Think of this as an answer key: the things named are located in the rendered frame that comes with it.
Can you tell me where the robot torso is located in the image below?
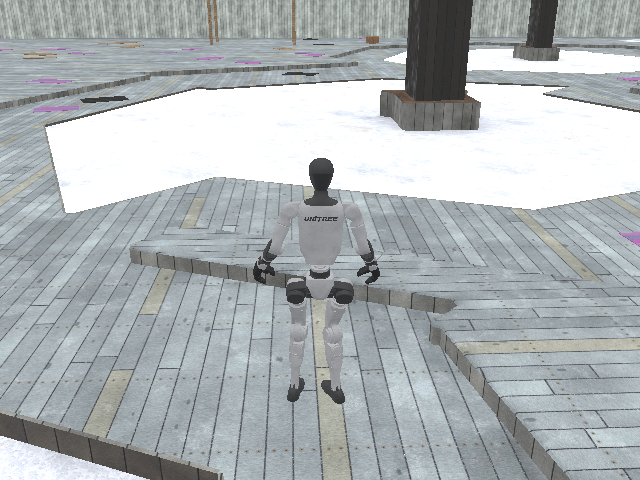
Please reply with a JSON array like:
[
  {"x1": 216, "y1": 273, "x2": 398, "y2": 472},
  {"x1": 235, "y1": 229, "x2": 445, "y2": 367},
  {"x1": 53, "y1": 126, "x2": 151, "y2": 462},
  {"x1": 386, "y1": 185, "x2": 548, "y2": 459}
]
[{"x1": 297, "y1": 197, "x2": 344, "y2": 300}]

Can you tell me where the left robot upper arm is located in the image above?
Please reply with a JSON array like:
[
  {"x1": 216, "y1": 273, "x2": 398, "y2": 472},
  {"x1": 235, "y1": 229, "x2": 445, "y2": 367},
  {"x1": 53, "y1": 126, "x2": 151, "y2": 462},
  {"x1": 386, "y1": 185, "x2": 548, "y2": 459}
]
[{"x1": 268, "y1": 201, "x2": 300, "y2": 255}]

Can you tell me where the right robot upper arm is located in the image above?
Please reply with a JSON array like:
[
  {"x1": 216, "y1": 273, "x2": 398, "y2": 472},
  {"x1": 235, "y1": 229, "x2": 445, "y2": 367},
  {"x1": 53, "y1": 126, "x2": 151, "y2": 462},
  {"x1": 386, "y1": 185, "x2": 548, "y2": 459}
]
[{"x1": 342, "y1": 201, "x2": 371, "y2": 255}]

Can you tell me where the right robot hand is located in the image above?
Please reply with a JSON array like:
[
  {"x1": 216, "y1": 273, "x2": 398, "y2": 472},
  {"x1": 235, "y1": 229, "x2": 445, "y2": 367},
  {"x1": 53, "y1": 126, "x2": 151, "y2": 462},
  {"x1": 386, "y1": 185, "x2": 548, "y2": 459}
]
[{"x1": 357, "y1": 266, "x2": 380, "y2": 284}]

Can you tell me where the left robot forearm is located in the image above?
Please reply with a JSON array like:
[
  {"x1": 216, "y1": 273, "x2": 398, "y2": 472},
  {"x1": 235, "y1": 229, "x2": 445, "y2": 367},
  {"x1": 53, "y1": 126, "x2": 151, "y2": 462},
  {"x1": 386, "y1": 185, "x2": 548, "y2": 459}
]
[{"x1": 257, "y1": 239, "x2": 277, "y2": 270}]

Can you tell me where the right robot forearm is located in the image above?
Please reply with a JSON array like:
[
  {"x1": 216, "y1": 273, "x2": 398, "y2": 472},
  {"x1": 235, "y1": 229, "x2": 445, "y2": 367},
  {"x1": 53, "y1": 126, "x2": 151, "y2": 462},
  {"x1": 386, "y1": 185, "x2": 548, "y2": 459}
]
[{"x1": 360, "y1": 239, "x2": 378, "y2": 271}]

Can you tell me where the left robot hand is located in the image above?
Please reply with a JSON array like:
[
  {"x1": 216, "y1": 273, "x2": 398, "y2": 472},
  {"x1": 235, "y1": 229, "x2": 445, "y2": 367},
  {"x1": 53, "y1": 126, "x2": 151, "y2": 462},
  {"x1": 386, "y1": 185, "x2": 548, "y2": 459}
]
[{"x1": 253, "y1": 258, "x2": 275, "y2": 284}]

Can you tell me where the robot left foot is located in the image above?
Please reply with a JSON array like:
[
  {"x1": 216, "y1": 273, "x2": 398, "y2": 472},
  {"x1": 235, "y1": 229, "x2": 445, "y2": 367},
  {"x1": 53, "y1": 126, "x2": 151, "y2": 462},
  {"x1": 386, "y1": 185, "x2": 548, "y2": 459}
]
[{"x1": 287, "y1": 377, "x2": 305, "y2": 402}]

